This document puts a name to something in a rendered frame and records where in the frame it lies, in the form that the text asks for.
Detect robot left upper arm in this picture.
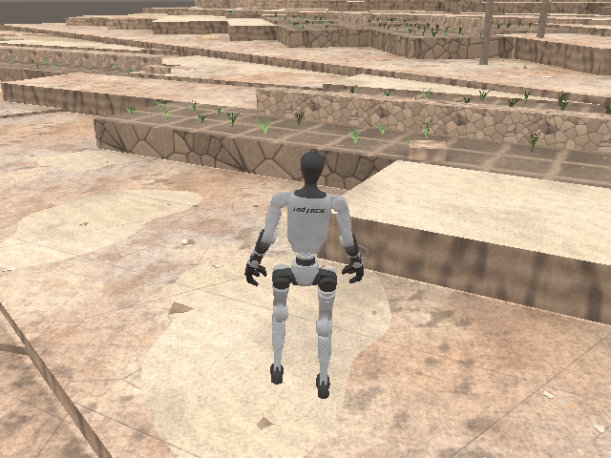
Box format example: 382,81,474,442
261,192,290,244

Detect left robot forearm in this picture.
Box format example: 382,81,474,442
248,229,270,268

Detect robot right upper arm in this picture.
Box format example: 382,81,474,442
330,195,354,247

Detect robot right hand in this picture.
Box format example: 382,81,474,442
342,264,364,283

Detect robot right shin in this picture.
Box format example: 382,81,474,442
318,321,332,385

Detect robot left hand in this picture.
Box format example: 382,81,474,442
244,263,267,286

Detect right robot thigh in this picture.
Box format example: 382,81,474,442
316,268,337,337

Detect right robot forearm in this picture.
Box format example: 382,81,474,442
345,233,363,268

